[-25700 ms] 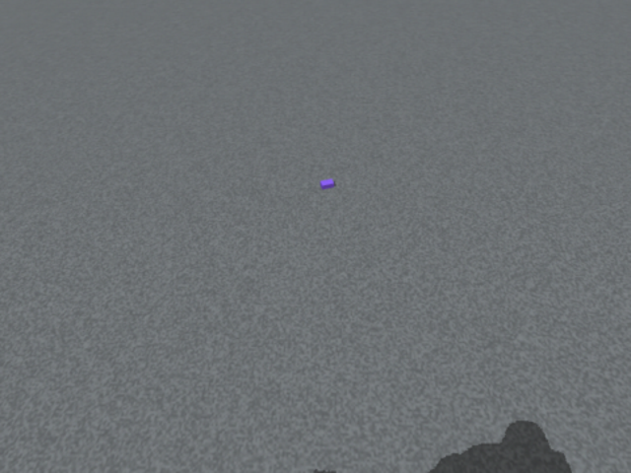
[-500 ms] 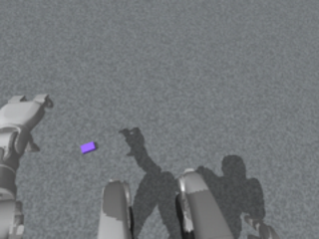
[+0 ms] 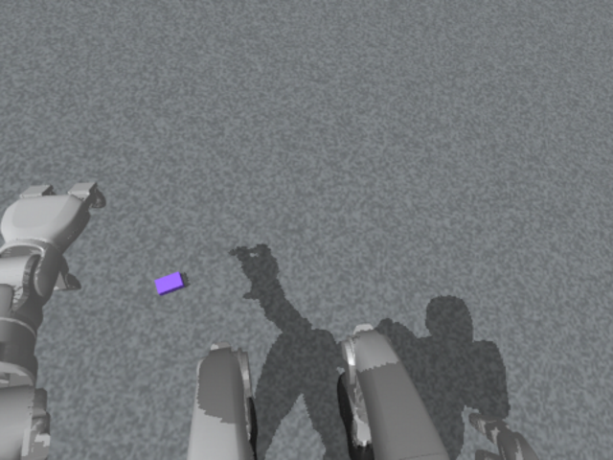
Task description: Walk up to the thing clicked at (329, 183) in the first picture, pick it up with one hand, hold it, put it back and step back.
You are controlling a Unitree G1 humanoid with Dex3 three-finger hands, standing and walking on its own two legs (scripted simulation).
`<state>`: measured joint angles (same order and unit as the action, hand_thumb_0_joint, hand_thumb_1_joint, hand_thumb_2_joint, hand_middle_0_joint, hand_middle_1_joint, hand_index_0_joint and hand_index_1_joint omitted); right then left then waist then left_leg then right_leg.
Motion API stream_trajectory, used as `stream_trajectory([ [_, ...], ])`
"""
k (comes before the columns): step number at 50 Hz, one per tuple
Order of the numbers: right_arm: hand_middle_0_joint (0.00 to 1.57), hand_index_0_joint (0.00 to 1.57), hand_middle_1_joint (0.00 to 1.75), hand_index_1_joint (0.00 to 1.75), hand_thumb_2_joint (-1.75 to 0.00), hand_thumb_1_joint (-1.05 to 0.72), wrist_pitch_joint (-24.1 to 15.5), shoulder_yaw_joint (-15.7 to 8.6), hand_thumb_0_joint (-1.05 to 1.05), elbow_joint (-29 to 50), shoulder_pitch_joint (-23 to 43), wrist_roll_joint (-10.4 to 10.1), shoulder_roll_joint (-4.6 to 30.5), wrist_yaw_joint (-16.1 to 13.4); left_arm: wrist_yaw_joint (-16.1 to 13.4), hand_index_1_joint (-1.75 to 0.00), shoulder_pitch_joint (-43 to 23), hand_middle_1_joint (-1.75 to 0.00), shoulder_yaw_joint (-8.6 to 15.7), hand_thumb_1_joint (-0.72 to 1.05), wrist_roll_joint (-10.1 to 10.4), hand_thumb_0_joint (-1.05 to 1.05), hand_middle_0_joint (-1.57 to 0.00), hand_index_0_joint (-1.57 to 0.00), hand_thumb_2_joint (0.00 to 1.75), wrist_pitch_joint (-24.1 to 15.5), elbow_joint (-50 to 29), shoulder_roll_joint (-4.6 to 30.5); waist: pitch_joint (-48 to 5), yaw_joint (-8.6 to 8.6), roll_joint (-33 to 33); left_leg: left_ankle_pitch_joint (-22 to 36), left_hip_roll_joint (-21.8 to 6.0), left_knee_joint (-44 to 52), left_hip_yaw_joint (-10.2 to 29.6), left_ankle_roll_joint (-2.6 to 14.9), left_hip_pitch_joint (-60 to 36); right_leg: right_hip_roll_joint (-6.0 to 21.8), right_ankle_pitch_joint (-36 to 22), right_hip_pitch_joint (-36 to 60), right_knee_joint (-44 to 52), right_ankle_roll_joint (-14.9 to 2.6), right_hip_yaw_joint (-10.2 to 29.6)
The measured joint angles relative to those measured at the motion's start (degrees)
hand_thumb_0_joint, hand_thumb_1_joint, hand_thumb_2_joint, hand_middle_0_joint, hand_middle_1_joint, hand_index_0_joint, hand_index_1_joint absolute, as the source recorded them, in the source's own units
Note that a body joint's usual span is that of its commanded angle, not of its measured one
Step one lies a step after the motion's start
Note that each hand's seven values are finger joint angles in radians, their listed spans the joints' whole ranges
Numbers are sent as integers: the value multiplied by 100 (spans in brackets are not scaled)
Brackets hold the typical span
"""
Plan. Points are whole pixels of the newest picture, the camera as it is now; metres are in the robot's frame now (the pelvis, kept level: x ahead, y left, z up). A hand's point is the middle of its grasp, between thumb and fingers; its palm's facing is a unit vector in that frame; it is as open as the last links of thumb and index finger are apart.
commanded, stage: approach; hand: left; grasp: from above
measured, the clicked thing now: (169, 283) +0.48 +0.28 -0.55
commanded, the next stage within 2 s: rest palm in 1.04 s
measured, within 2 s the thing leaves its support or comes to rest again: neither
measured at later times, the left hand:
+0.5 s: hand (134, 270) +0.44 +0.28 -0.28, palm faces -0.45 +0.02 -0.90, open 12.6 cm
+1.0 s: hand (168, 272) +0.48 +0.26 -0.45, palm faces -0.47 -0.02 -0.88, open 12.5 cm
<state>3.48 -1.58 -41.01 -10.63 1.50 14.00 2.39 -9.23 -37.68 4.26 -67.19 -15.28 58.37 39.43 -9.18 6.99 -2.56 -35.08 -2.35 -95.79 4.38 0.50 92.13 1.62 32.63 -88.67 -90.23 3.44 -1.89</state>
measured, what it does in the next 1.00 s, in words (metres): lowers itself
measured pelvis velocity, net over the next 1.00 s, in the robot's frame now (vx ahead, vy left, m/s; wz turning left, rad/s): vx -0.02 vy -0.01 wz -0.11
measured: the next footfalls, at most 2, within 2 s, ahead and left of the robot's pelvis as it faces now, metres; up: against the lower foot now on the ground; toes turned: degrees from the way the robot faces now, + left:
none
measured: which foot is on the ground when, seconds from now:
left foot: down 0.00-1.00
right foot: down 0.00-1.00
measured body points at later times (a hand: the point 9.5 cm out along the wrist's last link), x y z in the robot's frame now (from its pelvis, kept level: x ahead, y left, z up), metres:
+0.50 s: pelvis -0.02 +0.00 -0.13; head +0.21 +0.06 +0.25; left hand +0.46 +0.28 -0.23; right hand +0.04 -0.29 -0.24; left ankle +0.06 +0.11 -0.53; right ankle +0.08 -0.16 -0.53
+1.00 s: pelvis -0.02 -0.01 -0.25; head +0.26 +0.06 +0.09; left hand +0.50 +0.26 -0.40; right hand -0.02 -0.28 -0.33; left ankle +0.06 +0.11 -0.53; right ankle +0.08 -0.16 -0.53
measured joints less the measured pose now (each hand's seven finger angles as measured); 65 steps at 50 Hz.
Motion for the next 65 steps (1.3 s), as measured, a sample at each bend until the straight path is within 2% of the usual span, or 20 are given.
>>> stream_trajectory([
  [4,20,20,30,30,-90,-92,-17,48,0,-3,-57,-20,-16,-7,-15,-82,-43,-82,-109,-30,36,0,-28,-28,78,66,236,-4,-65,17,8,18,-6,111,-12,-1,-103,-5,-19,95,105,-24,3],
  [8,20,20,30,30,-90,-92,-75,104,0,12,-119,-22,21,-3,-76,-83,-200,-82,-252,-31,-24,0,-28,-28,80,-1,649,50,-161,69,37,-17,-6,26,-18,2,4,-7,21,-23,7,-51,15],
  [14,20,20,30,30,-90,-91,-190,138,0,30,-59,100,163,84,-279,-85,-616,-85,-363,-31,-283,0,-26,-27,80,-297,1313,179,-158,193,96,-137,21,-584,5,17,713,-3,156,-728,-613,-78,38],
  [20,20,20,30,30,-90,-91,-253,147,0,-14,130,331,251,252,-709,-87,-1111,-88,-164,-29,-765,0,-26,-28,78,-641,1635,319,4,331,185,-259,62,-1592,70,16,1817,-10,292,-1805,-1610,-36,65],
  [27,20,20,30,30,-90,-92,-384,215,0,-119,320,543,117,397,-1236,-85,-1708,-87,125,-26,-1176,0,-29,-31,75,-568,2259,466,390,558,239,-231,159,-2677,147,12,2934,0,332,-2866,-2703,29,104],
  [37,20,20,30,30,-90,-92,-563,573,0,-303,250,779,-54,522,-1495,-80,-2233,-80,280,-25,-1313,0,-33,-34,75,-433,3145,900,829,877,321,-172,234,-3785,293,-40,3986,-64,312,-3876,-3796,61,101],
  [46,20,20,30,30,-89,-92,-647,1000,0,-248,266,1022,107,575,-1805,-80,-2601,-81,334,-25,-1499,0,-32,-33,75,-542,3770,1605,1207,1242,580,-411,228,-4537,566,-123,4343,-184,440,-4206,-4406,79,-52],
  [49,20,20,30,30,-89,-92,-658,1107,0,-163,303,1093,183,577,-1932,-80,-2623,-81,432,-25,-1552,0,-32,-33,75,-539,3854,1807,1326,1334,672,-524,210,-4702,658,-146,4360,-226,495,-4222,-4511,82,-113],
  [55,20,20,30,30,-89,-92,-677,1199,0,114,327,1213,308,626,-2015,-78,-2382,-79,760,-23,-1561,0,-33,-35,73,-411,3574,2066,1504,1414,807,-709,185,-4920,809,-183,4319,-284,584,-4182,-4634,94,-217],
  [60,20,20,30,30,-89,-92,-656,1034,0,271,287,1203,360,692,-1780,-75,-1860,-77,1008,-22,-1259,0,-34,-36,71,-234,2855,1939,1519,1266,743,-748,203,-4977,873,-187,4323,-278,619,-4146,-4645,75,-272],
  [62,20,20,30,30,-90,-92,-626,955,0,286,285,1167,375,719,-1614,-75,-1718,-76,982,-23,-1135,0,-33,-34,72,-196,2659,1839,1489,1170,690,-729,220,-4959,861,-172,4329,-259,625,-4128,-4629,75,-268],
  [65,20,20,30,30,-90,-92,-562,924,0,288,337,1128,414,745,-1383,-76,-1658,-77,808,-26,-988,0,-31,-31,75,-230,2653,1749,1440,1048,637,-673,241,-4923,837,-146,4336,-238,606,-4102,-4596,67,-259],
])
